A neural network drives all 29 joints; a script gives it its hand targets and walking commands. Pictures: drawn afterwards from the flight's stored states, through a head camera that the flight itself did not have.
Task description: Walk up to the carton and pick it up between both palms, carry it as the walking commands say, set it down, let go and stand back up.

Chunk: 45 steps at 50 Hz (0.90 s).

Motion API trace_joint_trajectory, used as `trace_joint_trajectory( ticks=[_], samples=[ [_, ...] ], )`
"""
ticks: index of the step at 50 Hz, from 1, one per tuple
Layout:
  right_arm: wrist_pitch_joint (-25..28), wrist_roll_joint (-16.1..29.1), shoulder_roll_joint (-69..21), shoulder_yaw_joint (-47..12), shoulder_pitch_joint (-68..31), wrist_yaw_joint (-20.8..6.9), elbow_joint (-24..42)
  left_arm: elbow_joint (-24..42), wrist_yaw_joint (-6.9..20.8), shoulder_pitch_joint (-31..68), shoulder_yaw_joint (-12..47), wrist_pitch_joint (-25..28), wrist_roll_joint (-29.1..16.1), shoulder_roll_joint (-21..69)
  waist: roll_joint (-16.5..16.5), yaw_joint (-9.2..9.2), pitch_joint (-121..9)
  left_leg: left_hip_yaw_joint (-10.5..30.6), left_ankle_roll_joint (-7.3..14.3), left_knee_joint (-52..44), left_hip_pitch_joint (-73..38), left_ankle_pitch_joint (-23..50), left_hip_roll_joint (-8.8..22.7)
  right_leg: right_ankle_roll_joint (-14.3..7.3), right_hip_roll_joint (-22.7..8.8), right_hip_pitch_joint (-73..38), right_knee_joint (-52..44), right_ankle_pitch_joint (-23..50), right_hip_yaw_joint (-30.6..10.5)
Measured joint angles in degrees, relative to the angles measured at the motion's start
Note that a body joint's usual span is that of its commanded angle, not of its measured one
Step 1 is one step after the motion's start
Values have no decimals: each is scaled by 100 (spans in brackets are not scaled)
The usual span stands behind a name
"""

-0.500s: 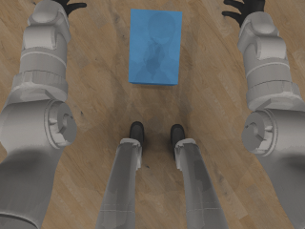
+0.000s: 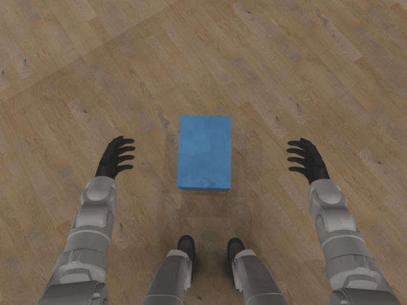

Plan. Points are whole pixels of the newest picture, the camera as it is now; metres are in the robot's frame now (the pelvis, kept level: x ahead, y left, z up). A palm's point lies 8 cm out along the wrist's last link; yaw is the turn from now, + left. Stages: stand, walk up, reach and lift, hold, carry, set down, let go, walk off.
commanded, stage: let go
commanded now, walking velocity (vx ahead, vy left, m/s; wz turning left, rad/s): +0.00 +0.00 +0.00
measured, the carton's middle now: (205, 155) +0.49 +0.02 -0.65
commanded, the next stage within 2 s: stand in 0.82 s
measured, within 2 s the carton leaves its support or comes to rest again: neither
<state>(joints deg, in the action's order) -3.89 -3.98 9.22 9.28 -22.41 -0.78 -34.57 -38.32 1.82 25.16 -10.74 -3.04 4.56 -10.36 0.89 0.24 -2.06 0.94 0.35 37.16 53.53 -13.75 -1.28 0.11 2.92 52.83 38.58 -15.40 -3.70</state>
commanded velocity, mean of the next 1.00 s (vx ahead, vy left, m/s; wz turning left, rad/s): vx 0.00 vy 0.00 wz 0.00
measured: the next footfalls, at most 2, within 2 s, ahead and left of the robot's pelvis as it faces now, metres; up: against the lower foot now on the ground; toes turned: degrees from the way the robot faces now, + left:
none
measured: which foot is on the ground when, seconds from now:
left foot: down 0.00-1.00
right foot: down 0.00-1.00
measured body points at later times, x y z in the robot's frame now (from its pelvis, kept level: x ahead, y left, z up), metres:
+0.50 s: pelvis +0.01 +0.00 +0.03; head +0.04 +0.01 +0.48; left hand +0.17 +0.24 -0.05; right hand +0.18 -0.22 -0.05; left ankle +0.01 +0.11 -0.71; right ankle +0.00 -0.11 -0.71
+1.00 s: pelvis +0.04 +0.00 +0.03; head +0.02 +0.00 +0.48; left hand +0.18 +0.27 -0.06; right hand +0.19 -0.27 -0.06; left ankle +0.01 +0.11 -0.71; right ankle +0.00 -0.11 -0.71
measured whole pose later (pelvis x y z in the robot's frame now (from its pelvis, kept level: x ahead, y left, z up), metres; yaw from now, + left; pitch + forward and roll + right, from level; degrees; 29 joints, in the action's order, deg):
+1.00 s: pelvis +0.04 +0.00 +0.03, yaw +1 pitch -2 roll +0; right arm -1.6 -1.0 15.2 5.0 11.8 -0.7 -38.5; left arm -37.6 0.5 -13.1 -4.6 -1.8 1.0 -14.7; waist 0.7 0.3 -0.6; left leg 1.8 0.4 30.1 9.3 -18.7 -1.3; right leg -1.0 2.6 7.3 29.2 -19.7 -3.3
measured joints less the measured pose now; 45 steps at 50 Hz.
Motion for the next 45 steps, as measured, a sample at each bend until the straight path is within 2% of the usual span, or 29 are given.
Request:
trace_joint_trajectory(
  ticks=[11,20,31,41,42,45],
  samples=[
    [314,181,69,-371,2237,-164,620,820,100,-2267,284,246,-210,-34,-91,61,510,142,-9,-735,-2110,154,-36,-67,-64,-2187,-805,107,111],
    [124,268,154,-679,3427,-337,991,1377,222,-3579,649,6,-316,-163,-160,28,879,154,10,-1083,-3820,89,-59,-79,-103,-3935,-1222,68,108],
    [-396,208,227,-805,3489,-453,1096,1452,277,-3712,800,-543,-319,-93,-67,-6,1107,78,45,-1020,-4740,-133,-84,-63,-127,-4820,-1125,-152,33],
    [-568,232,254,-729,3500,-307,1089,1408,167,-3805,766,-489,-299,-108,-78,59,1060,42,35,-1090,-4816,-193,-49,-82,-95,-4868,-1172,-199,-7],
    [-539,259,266,-726,3500,-277,1032,1334,137,-3814,773,-418,-342,-126,-84,55,988,37,32,-1072,-4768,-207,-43,-87,-88,-4818,-1151,-213,-11],
    [-158,339,403,-635,3398,-150,322,670,8,-3706,773,-160,-394,-242,-55,23,613,48,21,-873,-4541,-331,-18,-96,-56,-4626,-1022,-304,6]
  ],
)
